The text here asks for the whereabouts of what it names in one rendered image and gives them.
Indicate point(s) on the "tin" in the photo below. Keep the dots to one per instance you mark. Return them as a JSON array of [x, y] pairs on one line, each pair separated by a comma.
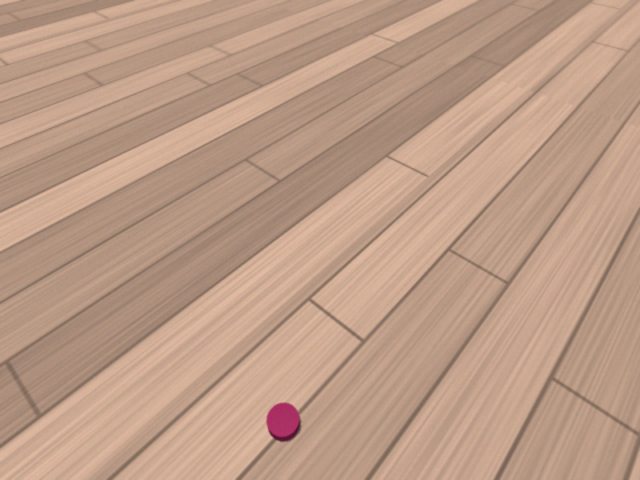
[[283, 421]]

